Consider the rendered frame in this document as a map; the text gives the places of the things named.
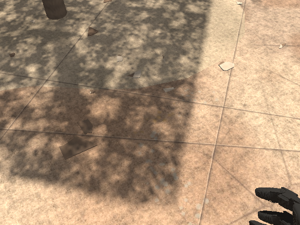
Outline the right robot hand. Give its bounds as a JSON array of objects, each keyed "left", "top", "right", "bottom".
[{"left": 249, "top": 187, "right": 300, "bottom": 225}]

